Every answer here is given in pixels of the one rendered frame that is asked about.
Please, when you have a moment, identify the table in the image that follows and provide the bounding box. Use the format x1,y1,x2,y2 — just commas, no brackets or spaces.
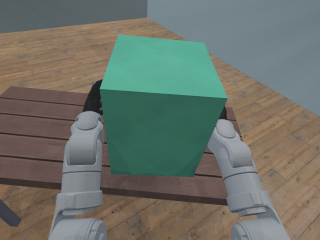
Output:
0,86,244,227

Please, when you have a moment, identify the right robot forearm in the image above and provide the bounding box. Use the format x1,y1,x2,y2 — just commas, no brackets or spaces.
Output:
207,119,291,240

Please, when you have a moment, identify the left robot hand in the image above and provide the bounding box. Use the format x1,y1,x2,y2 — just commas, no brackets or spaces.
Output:
82,79,103,115

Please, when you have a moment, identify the right robot hand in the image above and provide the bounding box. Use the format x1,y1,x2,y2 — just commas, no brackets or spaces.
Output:
219,105,228,120

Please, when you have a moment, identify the carton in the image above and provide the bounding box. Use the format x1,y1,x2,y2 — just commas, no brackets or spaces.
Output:
99,34,228,177

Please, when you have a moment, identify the robot right upper arm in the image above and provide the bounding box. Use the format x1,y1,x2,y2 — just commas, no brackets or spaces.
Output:
230,217,289,240

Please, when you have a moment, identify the left robot forearm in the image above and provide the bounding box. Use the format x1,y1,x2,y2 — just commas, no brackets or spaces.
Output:
48,111,104,240

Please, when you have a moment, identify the robot left upper arm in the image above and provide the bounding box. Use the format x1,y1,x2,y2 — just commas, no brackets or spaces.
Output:
49,218,107,240

